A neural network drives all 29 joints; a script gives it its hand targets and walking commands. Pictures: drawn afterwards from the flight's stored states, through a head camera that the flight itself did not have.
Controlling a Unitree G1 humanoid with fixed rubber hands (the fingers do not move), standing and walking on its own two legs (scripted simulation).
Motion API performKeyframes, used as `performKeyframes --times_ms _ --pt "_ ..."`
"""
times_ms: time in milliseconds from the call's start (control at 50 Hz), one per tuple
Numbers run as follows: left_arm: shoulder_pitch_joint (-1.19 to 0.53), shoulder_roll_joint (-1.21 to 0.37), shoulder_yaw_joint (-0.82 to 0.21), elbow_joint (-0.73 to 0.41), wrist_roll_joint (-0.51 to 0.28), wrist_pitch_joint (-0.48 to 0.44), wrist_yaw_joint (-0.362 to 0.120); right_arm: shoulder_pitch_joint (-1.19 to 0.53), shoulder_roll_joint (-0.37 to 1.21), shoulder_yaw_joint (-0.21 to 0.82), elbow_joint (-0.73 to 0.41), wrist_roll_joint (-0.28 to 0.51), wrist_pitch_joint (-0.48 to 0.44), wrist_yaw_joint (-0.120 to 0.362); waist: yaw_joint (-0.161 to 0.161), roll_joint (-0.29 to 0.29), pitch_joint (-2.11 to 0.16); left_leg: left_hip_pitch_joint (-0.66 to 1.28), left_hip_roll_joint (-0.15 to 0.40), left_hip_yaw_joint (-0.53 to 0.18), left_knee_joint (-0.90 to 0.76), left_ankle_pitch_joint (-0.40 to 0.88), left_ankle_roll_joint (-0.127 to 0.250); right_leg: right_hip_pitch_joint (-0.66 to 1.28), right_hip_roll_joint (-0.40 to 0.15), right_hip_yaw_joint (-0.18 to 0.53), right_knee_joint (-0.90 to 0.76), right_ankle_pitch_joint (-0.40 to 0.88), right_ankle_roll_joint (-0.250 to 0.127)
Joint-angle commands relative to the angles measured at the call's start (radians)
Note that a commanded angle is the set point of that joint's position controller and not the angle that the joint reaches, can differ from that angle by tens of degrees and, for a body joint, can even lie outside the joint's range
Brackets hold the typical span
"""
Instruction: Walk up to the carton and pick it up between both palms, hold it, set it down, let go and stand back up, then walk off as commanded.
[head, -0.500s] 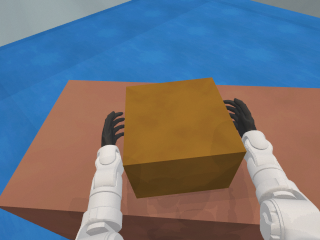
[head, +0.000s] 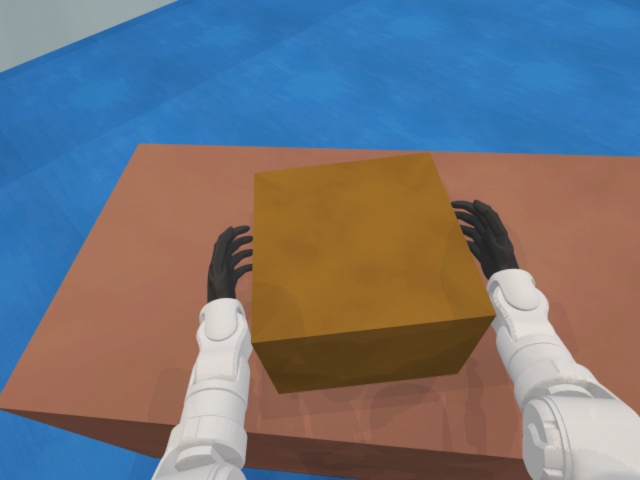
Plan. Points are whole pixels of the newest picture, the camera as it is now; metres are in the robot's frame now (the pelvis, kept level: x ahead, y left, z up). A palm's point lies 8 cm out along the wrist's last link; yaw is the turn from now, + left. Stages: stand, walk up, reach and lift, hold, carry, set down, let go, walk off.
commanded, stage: set down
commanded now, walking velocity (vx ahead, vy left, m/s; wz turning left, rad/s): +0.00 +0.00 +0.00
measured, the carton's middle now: (355, 272) +0.41 +0.01 -0.03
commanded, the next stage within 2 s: none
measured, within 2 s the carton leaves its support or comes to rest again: rests again in 0.32 s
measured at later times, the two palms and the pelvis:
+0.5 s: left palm (221, 306) +0.32 +0.19 +0.00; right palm (487, 272) +0.39 -0.16 +0.01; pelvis -0.01 +0.01 +0.00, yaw +0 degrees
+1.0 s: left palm (224, 307) +0.32 +0.19 +0.00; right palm (488, 277) +0.39 -0.17 +0.00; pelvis -0.01 +0.01 +0.00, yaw +0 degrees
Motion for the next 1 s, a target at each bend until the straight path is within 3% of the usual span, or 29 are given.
performKeyframes --times_ms 0,40,80,140,180,240,260,280,320,540,560,620,700,740,780,860,980 --pt "-0.383 -0.387 -0.339 -0.010 0.007 -0.120 -0.065 -0.507 0.422 0.222 -0.037 -0.131 -0.088 0.063 0.054 -0.061 -0.519 -0.029 -0.057 0.126 0.090 0.575 0.008 0.187 0.039 -0.029 0.077 0.491 -0.007" --pt "-0.370 -0.386 -0.309 0.023 0.016 -0.139 -0.069 -0.498 0.437 0.233 -0.029 -0.143 -0.089 0.061 0.072 -0.075 -0.494 -0.071 -0.058 0.130 0.078 0.539 0.012 0.211 0.032 -0.017 0.082 0.501 -0.004" --pt "-0.376 -0.393 -0.313 0.034 0.018 -0.153 -0.073 -0.479 0.444 0.225 0.000 -0.151 -0.096 0.061 0.059 -0.060 -0.504 -0.065 -0.057 0.131 0.079 0.539 0.010 0.203 0.032 -0.021 0.086 0.492 -0.005" --pt "-0.379 -0.370 -0.282 0.063 0.015 -0.178 -0.077 -0.489 0.428 0.220 0.011 -0.164 -0.103 0.059 0.072 -0.073 -0.481 -0.110 -0.066 0.138 0.070 0.494 0.016 0.213 0.023 -0.017 0.087 0.482 0.001" --pt "-0.403 -0.383 -0.301 0.062 0.008 -0.201 -0.074 -0.484 0.437 0.208 0.019 -0.168 -0.114 0.060 0.056 -0.064 -0.512 -0.110 -0.062 0.139 0.078 0.507 0.014 0.197 0.029 -0.017 0.088 0.477 -0.006" --pt "-0.404 -0.389 -0.308 0.078 0.004 -0.228 -0.066 -0.493 0.432 0.202 0.027 -0.180 -0.130 0.060 0.054 -0.037 -0.546 -0.100 -0.061 0.139 0.089 0.524 0.005 0.154 0.036 -0.026 0.088 0.467 -0.015" --pt "-0.394 -0.384 -0.295 0.099 0.005 -0.230 -0.069 -0.489 0.429 0.202 0.029 -0.185 -0.130 0.060 0.057 -0.053 -0.548 -0.108 -0.062 0.141 0.089 0.518 0.007 0.154 0.038 -0.025 0.089 0.468 -0.011" --pt "-0.377 -0.379 -0.283 0.112 0.011 -0.231 -0.070 -0.488 0.420 0.208 0.038 -0.184 -0.128 0.063 0.069 -0.050 -0.530 -0.110 -0.061 0.143 0.085 0.507 0.011 0.150 0.035 -0.024 0.087 0.456 -0.012" --pt "-0.410 -0.384 -0.300 0.116 0.002 -0.240 -0.068 -0.483 0.407 0.180 0.056 -0.191 -0.128 0.067 0.048 -0.044 -0.544 -0.108 -0.058 0.142 0.081 0.483 0.012 0.134 0.040 -0.029 0.076 0.395 -0.019" --pt "-0.399 -0.359 -0.259 0.168 0.017 -0.246 -0.059 -0.461 0.364 0.109 0.109 -0.226 -0.106 0.090 0.049 -0.035 -0.452 -0.083 -0.055 0.153 0.063 0.386 0.014 0.011 0.049 -0.037 0.032 0.190 -0.038" --pt "-0.407 -0.360 -0.261 0.176 0.021 -0.245 -0.060 -0.463 0.353 0.089 0.120 -0.238 -0.105 0.091 0.037 -0.027 -0.439 -0.091 -0.051 0.151 0.061 0.370 0.011 -0.003 0.050 -0.040 0.033 0.177 -0.041" --pt "-0.397 -0.342 -0.235 0.197 0.028 -0.246 -0.061 -0.480 0.355 0.092 0.115 -0.237 -0.105 0.093 0.044 -0.046 -0.435 -0.120 -0.052 0.153 0.066 0.348 0.018 0.004 0.046 -0.032 0.035 0.175 -0.039" --pt "-0.399 -0.361 -0.248 0.197 0.030 -0.254 -0.062 -0.458 0.358 0.062 0.137 -0.252 -0.113 0.092 0.021 -0.028 -0.435 -0.105 -0.056 0.151 0.062 0.364 0.011 -0.003 0.046 -0.042 0.037 0.192 -0.039" --pt "-0.353 -0.353 -0.222 0.213 0.047 -0.256 -0.063 -0.440 0.361 0.072 0.142 -0.244 -0.115 0.093 0.038 -0.038 -0.407 -0.108 -0.056 0.157 0.073 0.372 0.015 -0.014 0.051 -0.036 0.039 0.179 -0.041" --pt "-0.379 -0.341 -0.226 0.209 0.044 -0.263 -0.065 -0.446 0.364 0.076 0.146 -0.248 -0.118 0.091 0.026 -0.047 -0.428 -0.136 -0.058 0.157 0.071 0.354 0.023 0.006 0.046 -0.030 0.040 0.186 -0.037" --pt "-0.351 -0.344 -0.198 0.262 0.054 -0.269 -0.071 -0.462 0.368 0.067 0.120 -0.269 -0.131 0.089 0.041 -0.076 -0.406 -0.166 -0.059 0.157 0.070 0.337 0.030 0.005 0.046 -0.031 0.047 0.182 -0.031" --pt "-0.349 -0.333 -0.172 0.287 0.067 -0.295 -0.081 -0.449 0.386 0.069 0.145 -0.278 -0.142 0.084 0.033 -0.097 -0.385 -0.233 -0.061 0.158 0.064 0.291 0.042 0.048 0.031 -0.014 0.065 0.201 -0.016"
